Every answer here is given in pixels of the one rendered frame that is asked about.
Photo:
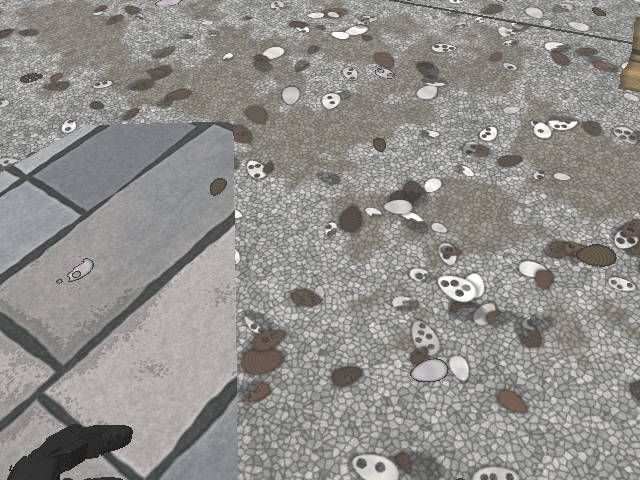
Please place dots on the robot left hand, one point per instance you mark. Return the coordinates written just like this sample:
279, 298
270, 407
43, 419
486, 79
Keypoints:
69, 447

